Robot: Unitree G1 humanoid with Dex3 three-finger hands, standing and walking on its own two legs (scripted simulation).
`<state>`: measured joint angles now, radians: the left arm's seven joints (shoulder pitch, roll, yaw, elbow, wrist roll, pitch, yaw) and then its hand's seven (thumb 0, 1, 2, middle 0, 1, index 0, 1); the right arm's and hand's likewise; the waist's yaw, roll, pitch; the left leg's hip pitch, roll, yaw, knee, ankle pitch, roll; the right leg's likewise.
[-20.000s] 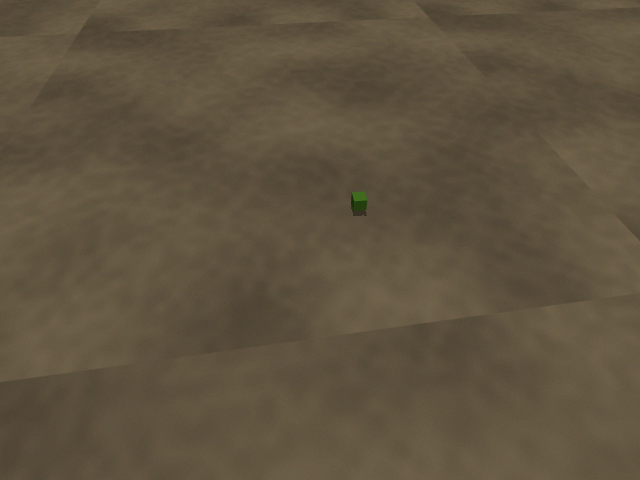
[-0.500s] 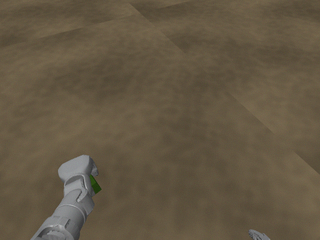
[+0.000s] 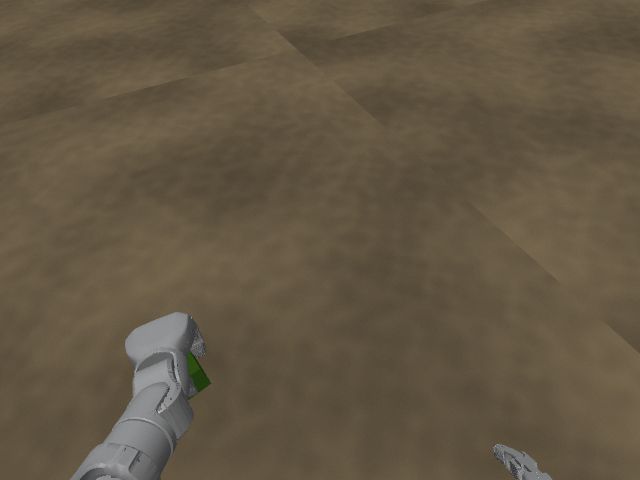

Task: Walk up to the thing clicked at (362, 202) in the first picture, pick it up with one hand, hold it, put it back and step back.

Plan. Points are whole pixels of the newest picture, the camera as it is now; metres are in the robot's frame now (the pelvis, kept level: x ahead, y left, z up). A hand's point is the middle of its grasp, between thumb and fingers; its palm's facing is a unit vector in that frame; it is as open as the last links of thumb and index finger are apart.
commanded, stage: hold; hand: left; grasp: from above
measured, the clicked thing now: (178, 373) +0.31 +0.23 -0.10
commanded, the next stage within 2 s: crouch in 1.26 s
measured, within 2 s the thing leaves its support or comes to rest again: neither
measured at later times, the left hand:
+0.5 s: hand (174, 374) +0.29 +0.21 -0.04, palm faces -0.38 -0.19 -0.90, open 7.2 cm
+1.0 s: hand (166, 365) +0.29 +0.21 -0.02, palm faces -0.40 -0.20 -0.90, open 7.2 cm
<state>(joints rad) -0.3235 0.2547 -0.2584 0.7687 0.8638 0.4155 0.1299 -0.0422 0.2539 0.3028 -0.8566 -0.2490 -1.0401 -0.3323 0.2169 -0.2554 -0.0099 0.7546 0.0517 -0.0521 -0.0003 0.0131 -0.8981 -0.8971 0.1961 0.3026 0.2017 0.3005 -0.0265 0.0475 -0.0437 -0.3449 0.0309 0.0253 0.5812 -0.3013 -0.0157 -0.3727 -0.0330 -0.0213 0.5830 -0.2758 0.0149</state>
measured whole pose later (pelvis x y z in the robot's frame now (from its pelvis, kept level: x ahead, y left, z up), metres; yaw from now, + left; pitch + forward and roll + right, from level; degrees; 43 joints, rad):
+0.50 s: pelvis -0.01 +0.00 +0.00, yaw +0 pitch +1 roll +0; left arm -0.27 0.26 -0.28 0.66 0.87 0.45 0.07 -0.04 0.24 0.32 -0.86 -0.27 -1.05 -0.35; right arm 0.19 -0.26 0.00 0.74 0.06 -0.04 0.00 0.01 -0.90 -0.90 0.20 0.30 0.20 0.30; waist -0.01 0.05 -0.03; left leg -0.28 0.03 0.03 0.52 -0.27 -0.02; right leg -0.31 -0.03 -0.02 0.53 -0.24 0.01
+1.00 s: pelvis +0.00 +0.00 +0.01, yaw +0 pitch +0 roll +0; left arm -0.28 0.29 -0.30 0.58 0.88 0.49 -0.03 -0.04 0.23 0.33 -0.87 -0.25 -1.06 -0.34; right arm 0.18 -0.25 0.01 0.70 0.06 -0.03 -0.01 0.01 -0.90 -0.90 0.20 0.30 0.20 0.30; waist 0.01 0.06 -0.02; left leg -0.23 0.03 0.03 0.48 -0.26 -0.02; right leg -0.27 -0.03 -0.02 0.50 -0.23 0.01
